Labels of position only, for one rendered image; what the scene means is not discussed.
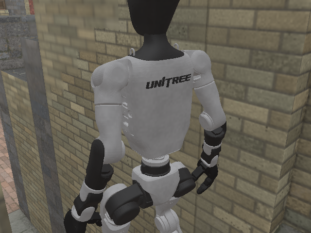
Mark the left robot forearm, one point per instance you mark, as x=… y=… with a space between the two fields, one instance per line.
x=94 y=184

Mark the left robot hand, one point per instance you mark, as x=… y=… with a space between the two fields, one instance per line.
x=74 y=226

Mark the left robot thigh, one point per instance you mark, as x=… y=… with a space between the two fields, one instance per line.
x=120 y=205

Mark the robot left upper arm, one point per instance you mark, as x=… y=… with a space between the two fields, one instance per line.
x=107 y=81

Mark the robot right upper arm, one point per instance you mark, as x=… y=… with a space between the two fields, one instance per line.
x=206 y=91

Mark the right robot hand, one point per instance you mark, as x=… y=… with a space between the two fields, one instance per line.
x=211 y=173

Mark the right robot forearm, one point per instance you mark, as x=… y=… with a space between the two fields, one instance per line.
x=212 y=145

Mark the robot head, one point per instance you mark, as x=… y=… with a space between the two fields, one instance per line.
x=151 y=19

